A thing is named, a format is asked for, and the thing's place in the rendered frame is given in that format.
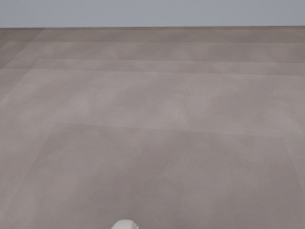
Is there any left robot thigh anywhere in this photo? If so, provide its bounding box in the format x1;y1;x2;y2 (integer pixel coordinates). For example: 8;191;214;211
111;219;139;229

